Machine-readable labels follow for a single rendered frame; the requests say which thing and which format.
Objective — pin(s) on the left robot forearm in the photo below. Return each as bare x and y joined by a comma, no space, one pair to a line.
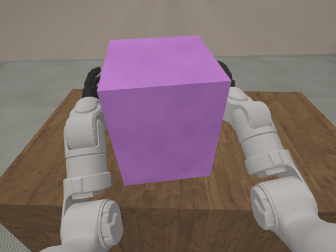
85,149

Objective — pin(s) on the left robot upper arm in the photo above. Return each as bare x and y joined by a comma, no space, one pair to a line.
93,226

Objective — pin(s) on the left robot hand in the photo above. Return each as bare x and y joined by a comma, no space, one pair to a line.
90,88

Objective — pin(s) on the right robot hand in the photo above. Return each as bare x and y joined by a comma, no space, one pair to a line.
227,72

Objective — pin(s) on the right robot upper arm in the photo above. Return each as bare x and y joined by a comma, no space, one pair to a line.
286,207

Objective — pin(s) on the carton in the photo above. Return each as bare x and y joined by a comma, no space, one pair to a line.
163,100

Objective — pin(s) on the pedestal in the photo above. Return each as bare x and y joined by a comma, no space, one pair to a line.
201,214

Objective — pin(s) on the right robot forearm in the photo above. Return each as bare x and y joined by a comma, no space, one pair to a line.
257,134

